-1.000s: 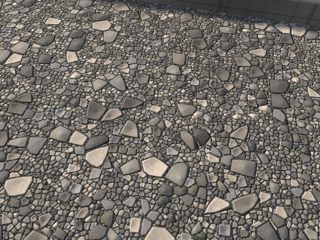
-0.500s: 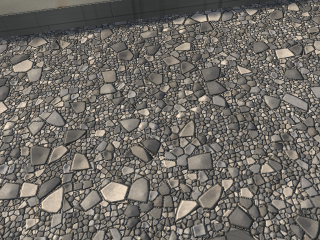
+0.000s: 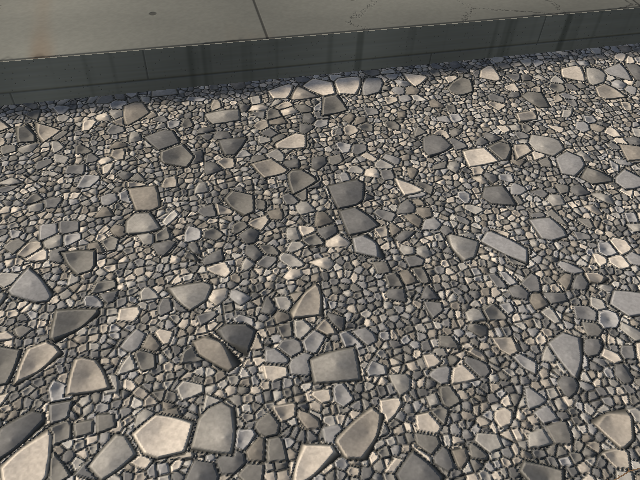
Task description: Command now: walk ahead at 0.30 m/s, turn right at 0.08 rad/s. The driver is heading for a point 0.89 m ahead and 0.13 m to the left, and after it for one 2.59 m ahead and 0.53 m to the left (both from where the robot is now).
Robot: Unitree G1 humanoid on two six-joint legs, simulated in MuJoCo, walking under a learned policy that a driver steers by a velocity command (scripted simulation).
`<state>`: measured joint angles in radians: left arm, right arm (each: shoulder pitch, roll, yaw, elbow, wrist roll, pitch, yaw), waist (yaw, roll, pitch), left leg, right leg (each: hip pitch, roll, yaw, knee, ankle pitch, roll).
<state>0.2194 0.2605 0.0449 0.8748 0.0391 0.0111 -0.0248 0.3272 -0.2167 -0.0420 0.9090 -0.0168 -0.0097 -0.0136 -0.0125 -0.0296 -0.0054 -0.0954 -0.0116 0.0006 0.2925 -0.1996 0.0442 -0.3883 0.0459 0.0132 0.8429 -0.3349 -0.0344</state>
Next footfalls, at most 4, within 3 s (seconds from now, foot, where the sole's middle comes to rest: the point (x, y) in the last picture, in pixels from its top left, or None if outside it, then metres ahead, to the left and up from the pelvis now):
0.22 right None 0.13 -0.13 -0.79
0.72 left None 0.47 0.04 -0.79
1.28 right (339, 364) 0.82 -0.06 -0.79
1.74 left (227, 344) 0.87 0.21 -0.79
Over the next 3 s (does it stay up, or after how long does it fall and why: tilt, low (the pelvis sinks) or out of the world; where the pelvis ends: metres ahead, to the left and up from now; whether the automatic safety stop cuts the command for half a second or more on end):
stays up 0.80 0.07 -0.01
